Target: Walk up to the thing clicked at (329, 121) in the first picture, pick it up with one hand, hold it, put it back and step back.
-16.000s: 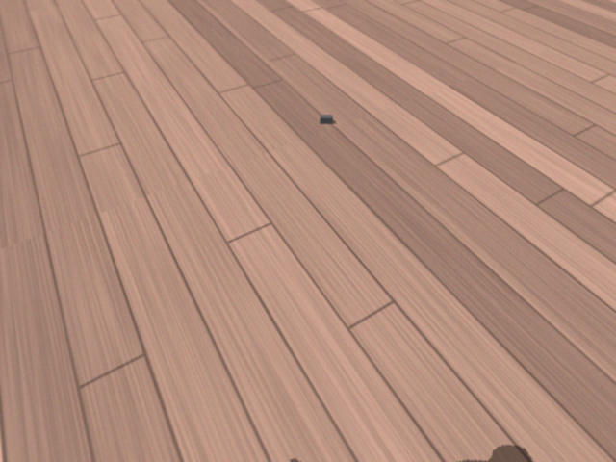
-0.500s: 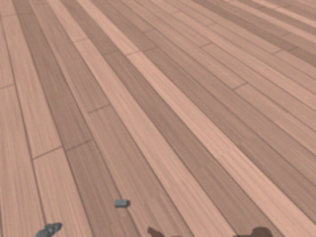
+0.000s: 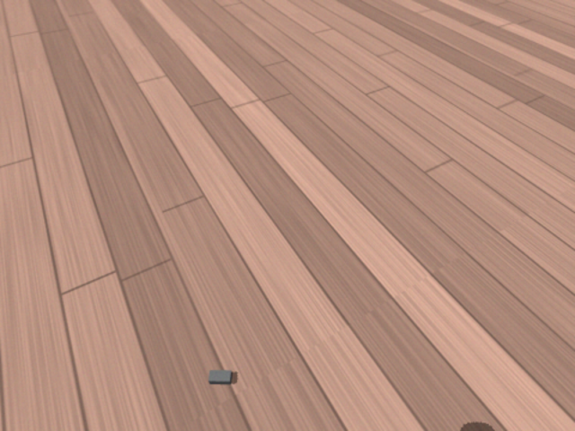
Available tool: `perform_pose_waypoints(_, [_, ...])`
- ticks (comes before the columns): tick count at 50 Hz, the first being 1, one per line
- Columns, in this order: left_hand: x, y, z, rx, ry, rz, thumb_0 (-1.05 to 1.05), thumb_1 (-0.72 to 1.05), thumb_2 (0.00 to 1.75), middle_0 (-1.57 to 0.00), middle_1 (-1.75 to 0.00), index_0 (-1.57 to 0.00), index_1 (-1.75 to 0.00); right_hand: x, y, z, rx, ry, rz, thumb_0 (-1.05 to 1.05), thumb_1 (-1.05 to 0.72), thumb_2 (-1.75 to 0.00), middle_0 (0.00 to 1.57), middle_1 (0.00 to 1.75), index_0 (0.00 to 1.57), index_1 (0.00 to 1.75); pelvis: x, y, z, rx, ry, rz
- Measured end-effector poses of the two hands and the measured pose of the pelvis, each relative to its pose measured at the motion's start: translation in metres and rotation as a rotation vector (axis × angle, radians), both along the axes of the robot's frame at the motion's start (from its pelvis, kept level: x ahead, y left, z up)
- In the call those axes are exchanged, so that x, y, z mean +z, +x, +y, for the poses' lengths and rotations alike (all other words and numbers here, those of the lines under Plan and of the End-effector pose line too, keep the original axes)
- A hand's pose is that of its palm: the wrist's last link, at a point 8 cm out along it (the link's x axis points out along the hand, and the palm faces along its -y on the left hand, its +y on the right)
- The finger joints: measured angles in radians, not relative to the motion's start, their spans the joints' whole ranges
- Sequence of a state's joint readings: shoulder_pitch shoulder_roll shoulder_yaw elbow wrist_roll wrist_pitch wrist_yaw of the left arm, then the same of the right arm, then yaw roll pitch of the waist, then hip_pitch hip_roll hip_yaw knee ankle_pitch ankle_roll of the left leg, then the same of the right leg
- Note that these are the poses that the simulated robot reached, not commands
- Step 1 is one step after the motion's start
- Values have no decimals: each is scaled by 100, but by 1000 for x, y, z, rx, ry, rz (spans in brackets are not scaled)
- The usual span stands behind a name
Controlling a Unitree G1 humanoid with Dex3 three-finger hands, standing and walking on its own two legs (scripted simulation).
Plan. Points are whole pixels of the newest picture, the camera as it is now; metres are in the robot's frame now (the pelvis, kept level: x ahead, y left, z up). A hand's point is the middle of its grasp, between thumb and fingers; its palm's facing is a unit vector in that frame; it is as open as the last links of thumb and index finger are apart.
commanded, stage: walk up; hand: left
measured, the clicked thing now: (220, 377) +0.38 +0.21 -0.76
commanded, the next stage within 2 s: stand in 0.38 s
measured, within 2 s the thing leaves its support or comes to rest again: neither
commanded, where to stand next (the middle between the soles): +0.03 -0.01 m, yaw +0 degrees
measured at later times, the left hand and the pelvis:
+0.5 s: hand out of the picture +0.09 +0.25 -0.15, palm faces -0.01 -0.94 -0.34, open 7.3 cm; pelvis +0.01 +0.00 +0.00, yaw +0 degrees
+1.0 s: hand out of the picture +0.08 +0.25 -0.16, palm faces -0.03 -0.94 -0.34, open 7.3 cm; pelvis +0.01 +0.00 +0.00, yaw +0 degrees
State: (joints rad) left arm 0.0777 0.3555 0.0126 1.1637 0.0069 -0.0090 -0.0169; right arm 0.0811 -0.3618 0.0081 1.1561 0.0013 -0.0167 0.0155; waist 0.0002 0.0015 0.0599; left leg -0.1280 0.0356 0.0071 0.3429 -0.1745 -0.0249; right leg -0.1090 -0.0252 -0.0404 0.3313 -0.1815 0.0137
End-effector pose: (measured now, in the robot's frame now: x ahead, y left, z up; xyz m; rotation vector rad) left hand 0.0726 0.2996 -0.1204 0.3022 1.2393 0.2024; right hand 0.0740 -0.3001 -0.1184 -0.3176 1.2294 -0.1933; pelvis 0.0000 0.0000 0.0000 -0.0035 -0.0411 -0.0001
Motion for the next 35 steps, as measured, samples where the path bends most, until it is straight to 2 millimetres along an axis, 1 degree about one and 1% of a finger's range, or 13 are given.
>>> perform_pose_waypoints(9, [0,-3,0,10,0,10,0,91,90,-20,-30,-21,-30,-3,0,5,0,13,12,1,-91,-90,21,30,21,30,1,2,1,2,0,2])
perform_pose_waypoints(25, [2,10,-1,-9,3,-17,0,91,90,-20,-30,-21,-30,-2,5,7,2,12,1,1,-91,-90,21,30,21,30,1,5,1,4,3,7])
perform_pose_waypoints(35, [2,10,-4,-21,2,-13,0,91,90,-20,-30,-21,-30,-1,5,4,2,11,4,1,-91,-90,21,30,21,30,2,6,-1,4,5,10])
